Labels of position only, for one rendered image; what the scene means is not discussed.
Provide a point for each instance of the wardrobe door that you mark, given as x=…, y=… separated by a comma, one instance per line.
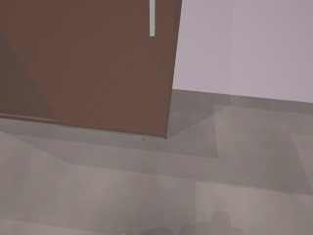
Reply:
x=94, y=61
x=18, y=93

